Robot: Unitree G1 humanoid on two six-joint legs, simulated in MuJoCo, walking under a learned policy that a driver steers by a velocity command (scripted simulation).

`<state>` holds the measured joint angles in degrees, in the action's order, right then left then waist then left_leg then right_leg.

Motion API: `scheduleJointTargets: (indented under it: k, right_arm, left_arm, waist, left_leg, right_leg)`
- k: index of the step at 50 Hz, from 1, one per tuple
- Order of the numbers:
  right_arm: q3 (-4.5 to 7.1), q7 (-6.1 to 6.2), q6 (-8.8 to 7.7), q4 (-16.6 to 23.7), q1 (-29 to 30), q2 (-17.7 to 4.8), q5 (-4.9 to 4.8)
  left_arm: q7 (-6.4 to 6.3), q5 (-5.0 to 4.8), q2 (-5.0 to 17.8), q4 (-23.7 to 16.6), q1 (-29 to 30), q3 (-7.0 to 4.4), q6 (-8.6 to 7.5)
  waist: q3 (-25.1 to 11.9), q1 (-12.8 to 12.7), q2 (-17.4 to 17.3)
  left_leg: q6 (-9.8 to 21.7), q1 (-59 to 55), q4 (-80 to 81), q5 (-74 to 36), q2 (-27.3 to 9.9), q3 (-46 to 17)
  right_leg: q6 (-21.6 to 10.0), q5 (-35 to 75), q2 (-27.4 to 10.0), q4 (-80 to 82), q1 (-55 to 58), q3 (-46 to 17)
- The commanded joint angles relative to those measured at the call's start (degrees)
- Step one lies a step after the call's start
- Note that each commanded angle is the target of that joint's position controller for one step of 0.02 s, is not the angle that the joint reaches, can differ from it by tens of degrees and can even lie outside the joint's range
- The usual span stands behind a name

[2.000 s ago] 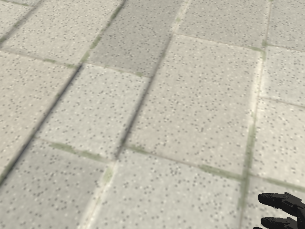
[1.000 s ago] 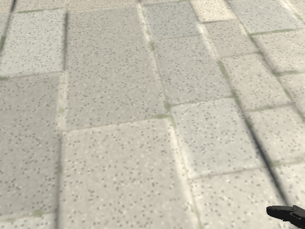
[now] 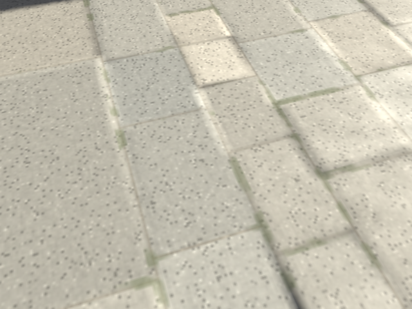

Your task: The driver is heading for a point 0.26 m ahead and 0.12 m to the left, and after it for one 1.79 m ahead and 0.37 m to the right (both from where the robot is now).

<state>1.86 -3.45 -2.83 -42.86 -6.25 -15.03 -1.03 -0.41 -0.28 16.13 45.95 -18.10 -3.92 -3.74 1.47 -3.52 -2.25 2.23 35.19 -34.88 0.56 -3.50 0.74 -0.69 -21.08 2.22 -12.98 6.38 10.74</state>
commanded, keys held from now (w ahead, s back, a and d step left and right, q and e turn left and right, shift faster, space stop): w+q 0.06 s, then q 0.18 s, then e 0.48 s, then s+e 0.28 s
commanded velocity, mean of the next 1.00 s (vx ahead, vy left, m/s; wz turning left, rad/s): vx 0.12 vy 0.00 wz -0.07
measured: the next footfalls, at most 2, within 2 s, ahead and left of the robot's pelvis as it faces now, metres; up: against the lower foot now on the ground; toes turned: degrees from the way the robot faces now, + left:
left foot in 0.06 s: +0.21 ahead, +0.11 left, +0.00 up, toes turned +4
right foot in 0.50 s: +0.38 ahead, -0.08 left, +0.00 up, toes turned +9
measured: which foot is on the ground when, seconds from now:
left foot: up 0.00-0.04, down 0.06-0.54, up 0.56-0.86, down 0.88-1.00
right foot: down 0.00-0.06, up 0.08-0.48, down 0.50-0.90, up 0.92-1.00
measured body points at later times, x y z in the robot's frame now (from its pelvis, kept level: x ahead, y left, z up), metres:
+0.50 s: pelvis +0.23 +0.02 +0.00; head +0.25 +0.02 +0.45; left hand +0.34 +0.30 -0.10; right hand +0.41 -0.23 -0.10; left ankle +0.17 +0.10 -0.73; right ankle +0.35 -0.09 -0.72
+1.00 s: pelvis +0.24 +0.05 +0.01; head +0.28 +0.07 +0.46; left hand +0.43 +0.33 -0.10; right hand +0.33 -0.24 -0.09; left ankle +0.28 +0.16 -0.73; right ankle +0.25 -0.09 -0.65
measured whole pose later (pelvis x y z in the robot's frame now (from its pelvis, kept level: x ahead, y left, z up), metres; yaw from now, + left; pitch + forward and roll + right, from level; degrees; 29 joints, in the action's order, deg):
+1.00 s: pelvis +0.24 +0.05 +0.01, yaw -8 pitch +1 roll -1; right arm 3.4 1.7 1.4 -43.5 -10.2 -15.3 2.3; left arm -2.9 -0.7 19.8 39.1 -9.0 -6.0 3.6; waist 3.3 0.0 2.5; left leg 1.5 16.6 -28.7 13.1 0.7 -1.5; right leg 2.8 -27.6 8.9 -62.2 -32.4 -11.2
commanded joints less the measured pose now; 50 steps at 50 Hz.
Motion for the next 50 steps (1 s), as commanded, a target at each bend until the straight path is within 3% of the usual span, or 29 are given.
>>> scheduleJointTargets:
  k: [1,2,3,4,5,6,7,8,9,13,16,21,24,25,26,27,28,29,31,33,36,41,43,44,45,46,47,48,50]
  right_arm:
    - [2.51,-0.57,-0.48,5.58,0.33,-7.21,0.01]
    - [3.96,-0.20,-0.33,4.02,-7.24,-9.61,-0.12]
    - [5.84,0.74,0.04,2.14,-16.64,-13.57,-0.30]
    - [7.16,1.53,0.00,2.56,-17.52,-20.43,-0.17]
    - [5.98,1.49,-0.47,4.50,-17.75,-16.80,0.32]
    - [5.12,1.58,-0.79,4.88,-15.08,-13.87,0.98]
    - [4.73,1.75,-0.94,5.36,-11.83,-11.99,0.55]
    - [4.34,1.97,-0.66,5.89,-8.46,-10.42,-0.02]
    - [3.88,2.38,-0.42,6.71,-6.58,-9.25,0.42]
    - [4.33,3.49,0.30,6.83,-4.16,-10.99,1.07]
    - [3.46,4.36,1.15,5.51,-4.15,-9.18,0.72]
    - [2.22,3.84,0.87,2.13,-5.24,-8.03,2.22]
    - [2.57,4.15,1.34,1.07,-3.67,-9.44,1.13]
    - [2.58,4.48,1.46,0.50,-5.68,-9.18,1.05]
    - [2.57,4.73,1.18,0.71,-8.98,-8.49,2.17]
    - [2.18,5.16,1.10,1.17,-10.50,-7.09,2.37]
    - [1.87,5.20,1.60,2.48,-5.87,-7.14,2.51]
    - [2.25,5.00,2.45,3.03,-5.31,-7.95,1.45]
    - [2.51,5.19,4.07,3.05,-3.18,-7.39,0.78]
    - [2.43,5.60,4.53,3.22,-2.19,-6.23,0.93]
    - [2.19,5.47,4.01,2.54,-3.35,-4.81,0.66]
    - [2.63,4.79,2.97,1.70,-5.48,-5.76,0.62]
    - [3.02,4.38,2.62,0.51,-8.50,-5.94,0.56]
    - [3.66,4.42,2.70,0.35,-9.12,-7.59,0.97]
    - [4.83,4.83,3.16,1.44,-7.91,-12.43,2.18]
    - [5.28,4.96,3.58,2.02,-5.12,-14.60,4.55]
    - [3.87,5.30,3.31,4.46,-1.10,-10.40,5.49]
    - [3.12,5.58,3.17,5.59,3.21,-8.02,4.73]
    - [2.56,5.67,3.08,6.24,5.53,-6.79,2.29]
  left_arm:
    - [-1.21,-0.39,11.59,-2.68,1.11,-3.04,1.05]
    - [-1.58,-0.48,11.61,-2.95,1.99,-2.90,1.56]
    - [-1.99,-0.11,10.55,-3.63,1.58,-2.26,1.35]
    - [-1.00,1.89,2.38,-6.60,-4.59,0.32,-0.14]
    - [-0.10,0.62,5.39,-6.74,-0.91,0.40,-2.32]
    - [0.50,-1.46,8.59,-8.29,4.47,-0.40,-3.44]
    - [0.26,-1.17,8.05,-8.98,6.33,-0.03,-3.88]
    - [-0.29,0.23,8.25,-8.67,7.17,-0.36,-3.64]
    - [-0.58,0.90,9.03,-8.77,6.65,-0.86,-2.88]
    - [-1.12,0.99,5.33,-7.78,3.36,0.17,-0.18]
    - [-0.66,0.83,3.74,-6.49,4.68,1.02,0.11]
    - [0.68,0.23,5.53,-7.39,10.36,0.46,-0.40]
    - [1.15,0.64,7.54,-7.92,9.32,-0.63,-0.43]
    - [1.12,0.83,9.13,-8.13,8.65,-1.16,-0.39]
    - [0.93,1.04,12.28,-8.85,8.41,-1.93,-0.31]
    - [0.76,1.23,13.16,-8.82,5.95,-2.33,0.25]
    - [0.59,1.02,9.35,-7.81,0.56,-1.57,0.84]
    - [0.55,0.86,9.07,-7.52,0.11,-1.26,1.00]
    - [0.10,0.07,10.11,-9.22,5.43,-1.85,1.70]
    - [-0.69,-0.21,9.55,-10.21,8.95,-1.95,3.13]
    - [-1.52,0.10,9.64,-10.80,8.66,-2.58,4.53]
    - [-1.94,-0.30,10.71,-11.39,8.69,-3.45,5.76]
    - [-2.26,-1.13,10.62,-11.85,10.27,-3.54,6.60]
    - [-2.43,-1.49,9.72,-11.96,9.67,-3.35,6.92]
    - [-2.32,-0.76,7.36,-12.06,7.35,-2.78,7.02]
    - [-2.27,-0.79,7.20,-13.21,8.19,-3.00,6.38]
    - [-2.33,0.06,11.57,-10.66,5.10,-4.42,6.15]
    - [-2.43,-0.52,12.54,-8.39,2.53,-5.10,6.69]
    - [-3.47,-0.05,10.40,-6.07,0.08,-4.63,8.35]
  waist:
    - [-1.91,3.61,7.44]
    - [-6.11,8.03,6.88]
    - [-11.40,12.53,3.36]
    - [-16.91,6.63,-12.38]
    - [-25.73,9.62,-8.10]
    - [-19.21,10.67,-4.16]
    - [-13.49,8.59,0.28]
    - [-8.62,6.42,3.27]
    - [-7.12,4.47,2.47]
    - [-6.76,1.34,0.11]
    - [-9.98,2.94,-2.60]
    - [-6.87,5.65,-3.20]
    - [-4.59,3.83,-3.10]
    - [-4.63,4.02,-0.85]
    - [-6.57,6.42,5.38]
    - [-10.16,6.11,12.98]
    - [-12.86,1.49,16.59]
    - [-14.10,1.70,13.44]
    - [-9.59,2.82,7.52]
    - [-7.36,4.15,8.52]
    - [-9.19,3.77,11.76]
    - [-10.53,3.00,12.25]
    - [-10.07,4.55,11.73]
    - [-9.17,4.40,10.01]
    - [-7.77,2.19,-0.63]
    - [-5.05,2.09,-18.10]
    - [-5.44,1.34,-10.64]
    - [-4.83,-0.89,-5.86]
    - [-4.08,-1.19,-2.49]
  left_leg:
    - [3.44,-4.56,-0.31,8.65,4.43,4.75]
    - [5.28,-15.19,1.92,7.49,6.91,5.53]
    - [8.18,-32.26,3.82,5.07,4.43,-1.31]
    - [19.57,-53.74,5.75,3.89,-11.85,-32.18]
    - [24.14,-59.73,14.05,0.34,-17.07,-48.99]
    - [20.62,-55.43,13.83,-8.60,-15.11,-38.19]
    - [18.23,-47.33,12.66,-16.83,-12.32,-29.76]
    - [16.34,-38.83,13.09,-22.13,-9.97,-24.05]
    - [15.57,-32.25,14.26,-25.48,-8.65,-20.97]
    - [14.45,-21.86,15.92,-34.10,-5.25,-13.86]
    - [11.06,-21.48,15.16,-30.91,-2.85,-8.05]
    - [9.61,-24.80,14.61,-20.27,-6.10,-8.76]
    - [7.79,-26.49,8.45,-16.09,-6.39,-9.22]
    - [5.58,-26.32,4.94,-12.60,-4.24,-8.34]
    - [2.61,-23.48,-1.85,-4.76,1.09,-4.93]
    - [-1.79,-15.00,-12.94,10.58,7.39,-0.17]
    - [-3.63,-7.14,-22.37,35.10,9.81,-2.35]
    - [-3.77,-4.11,-29.26,39.18,8.17,-6.25]
    - [-4.44,-1.64,-31.30,33.21,5.81,-7.12]
    - [-5.21,-5.40,-21.76,28.04,5.23,-5.50]
    - [-6.21,-11.55,-12.45,24.26,6.91,-4.38]
    - [-5.86,-15.64,-2.52,19.98,7.18,-5.65]
    - [-4.42,-20.74,6.95,12.82,7.13,-4.32]
    - [-2.86,-24.19,11.62,8.26,4.08,-5.93]
    - [1.41,-27.45,15.43,-0.32,-7.57,-16.54]
    - [12.19,-21.49,19.26,-12.09,-18.56,-29.44]
    - [14.63,-18.42,18.62,-17.28,-19.69,-27.26]
    - [11.92,-17.74,16.34,-19.15,-16.09,-20.35]
    - [9.15,-20.68,12.91,-21.26,-11.66,-12.93]
  right_leg:
    - [-5.94,61.48,-17.37,-11.62,1.69,-1.72]
    - [-4.35,64.38,-15.68,-22.27,-1.49,-0.12]
    - [-2.00,52.88,-13.37,-37.64,-12.93,0.15]
    - [2.88,0.62,-1.53,-60.53,-39.56,-2.23]
    - [3.22,-14.37,2.60,-70.10,-47.04,-15.37]
    - [2.10,-10.73,-1.22,-69.99,-50.55,-18.00]
    - [1.62,-6.87,-3.71,-65.30,-49.63,-17.23]
    - [2.12,-5.05,-5.41,-60.51,-47.68,-16.15]
    - [2.49,-3.52,-6.49,-57.91,-43.43,-16.08]
    - [5.51,1.63,-4.90,-44.85,-37.43,-13.39]
    - [5.78,15.23,-4.66,-33.73,-32.04,-12.17]
    - [2.45,20.20,-5.15,-23.69,-29.72,-13.28]
    - [-0.69,17.98,-3.38,-16.97,-28.25,-11.65]
    - [-2.28,28.66,-4.56,-14.27,-25.53,-13.97]
    - [-5.40,47.55,-9.16,-15.30,-20.23,-20.81]
    - [-13.80,55.22,-16.66,-14.08,-12.73,-31.26]
    - [-19.09,53.66,-21.22,-10.04,-7.18,-41.21]
    - [-18.64,42.76,-21.54,-8.92,-6.43,-43.12]
    - [-14.30,29.74,-17.75,-7.52,-12.72,-37.88]
    - [-10.99,21.32,-12.87,-5.73,-18.75,-33.37]
    - [-10.39,18.68,-10.19,-5.56,-20.27,-31.97]
    - [-10.35,32.02,-11.89,-8.09,-17.68,-37.25]
    - [-8.07,30.30,-10.13,-9.87,-19.71,-36.88]
    - [-5.64,23.32,-7.65,-11.71,-23.12,-35.37]
    - [-2.37,7.74,-1.53,-21.16,-30.41,-29.32]
    - [1.20,-14.67,7.77,-36.67,-37.64,-19.80]
    - [3.00,-16.49,5.17,-52.09,-36.04,-23.15]
    - [3.32,-13.25,5.89,-58.99,-35.76,-22.78]
    - [5.56,-7.67,5.75,-67.65,-37.72,-22.11]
